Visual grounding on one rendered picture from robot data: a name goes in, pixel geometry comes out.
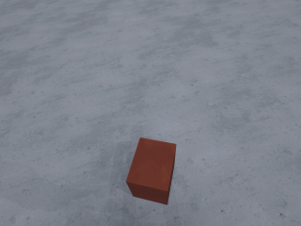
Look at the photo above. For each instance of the carton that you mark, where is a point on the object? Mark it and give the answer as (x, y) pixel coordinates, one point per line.
(151, 172)

